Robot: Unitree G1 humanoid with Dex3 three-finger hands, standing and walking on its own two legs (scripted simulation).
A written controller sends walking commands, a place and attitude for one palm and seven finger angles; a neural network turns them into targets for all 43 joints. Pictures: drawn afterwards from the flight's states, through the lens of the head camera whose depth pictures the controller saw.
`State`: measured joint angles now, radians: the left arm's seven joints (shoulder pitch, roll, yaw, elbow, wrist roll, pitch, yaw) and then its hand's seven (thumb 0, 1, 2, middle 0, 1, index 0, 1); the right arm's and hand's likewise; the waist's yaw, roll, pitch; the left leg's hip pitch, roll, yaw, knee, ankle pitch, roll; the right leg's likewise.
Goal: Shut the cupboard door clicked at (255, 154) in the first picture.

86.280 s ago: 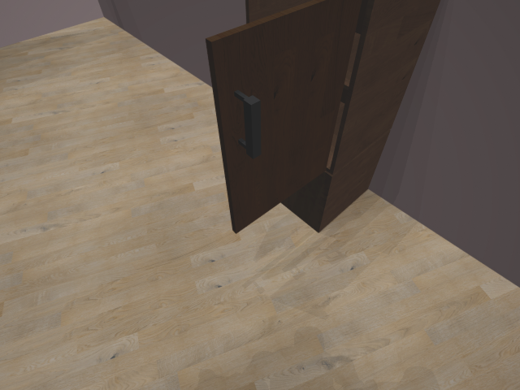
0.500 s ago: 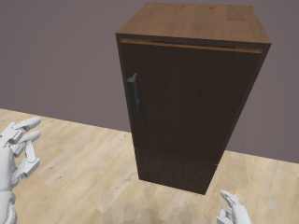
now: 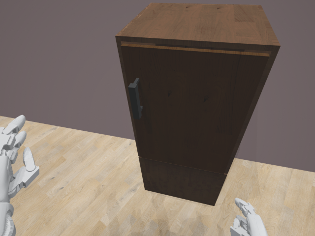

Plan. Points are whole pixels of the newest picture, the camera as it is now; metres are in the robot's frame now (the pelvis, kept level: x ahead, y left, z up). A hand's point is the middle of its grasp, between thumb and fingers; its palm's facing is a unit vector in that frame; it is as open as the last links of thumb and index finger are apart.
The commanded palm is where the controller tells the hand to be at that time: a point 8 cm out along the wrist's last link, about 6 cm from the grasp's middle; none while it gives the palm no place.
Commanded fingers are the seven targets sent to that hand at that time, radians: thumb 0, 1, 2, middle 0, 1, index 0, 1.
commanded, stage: step back with the hand held close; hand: left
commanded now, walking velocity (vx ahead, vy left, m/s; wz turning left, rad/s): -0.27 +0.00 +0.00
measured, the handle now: (137, 98) +0.54 +0.15 +0.06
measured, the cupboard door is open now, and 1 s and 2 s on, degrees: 0 0 0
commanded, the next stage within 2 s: stop stepping back and stand still in 0.96 s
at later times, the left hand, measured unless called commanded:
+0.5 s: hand (12, 185) +0.15 +0.29 +0.16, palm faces +0.38 -0.79 -0.49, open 7.4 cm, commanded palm +0.09 +0.33 +0.17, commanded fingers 0.00 0.90 0.90 -0.20 -0.30 -0.20 -0.30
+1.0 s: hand out of the picture +0.01 +0.31 +0.16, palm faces +0.55 -0.74 -0.39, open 7.4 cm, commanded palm -0.06 +0.34 +0.17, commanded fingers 0.00 0.90 0.90 -0.20 -0.30 -0.20 -0.30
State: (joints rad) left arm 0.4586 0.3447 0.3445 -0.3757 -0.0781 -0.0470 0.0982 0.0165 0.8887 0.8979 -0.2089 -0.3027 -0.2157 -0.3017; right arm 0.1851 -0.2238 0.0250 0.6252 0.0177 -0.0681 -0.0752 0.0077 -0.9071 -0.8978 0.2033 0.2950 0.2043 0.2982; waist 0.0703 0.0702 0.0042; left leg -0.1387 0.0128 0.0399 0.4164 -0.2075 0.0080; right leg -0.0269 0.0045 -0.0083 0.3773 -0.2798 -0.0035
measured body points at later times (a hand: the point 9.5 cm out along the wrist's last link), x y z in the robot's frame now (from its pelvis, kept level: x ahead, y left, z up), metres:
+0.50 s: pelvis -0.05 +0.03 -0.01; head -0.05 +0.03 +0.44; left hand +0.12 +0.33 +0.18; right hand +0.13 -0.22 -0.08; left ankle +0.02 +0.11 -0.74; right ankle -0.04 -0.12 -0.74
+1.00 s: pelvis -0.17 +0.03 -0.02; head -0.17 +0.05 +0.43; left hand -0.02 +0.35 +0.18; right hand +0.02 -0.20 -0.10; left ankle -0.09 +0.13 -0.75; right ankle -0.07 -0.11 -0.74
